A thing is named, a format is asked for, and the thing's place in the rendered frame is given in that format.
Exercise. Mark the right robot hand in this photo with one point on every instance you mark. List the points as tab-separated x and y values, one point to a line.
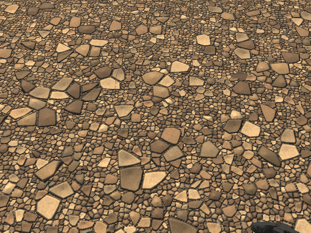
272	227

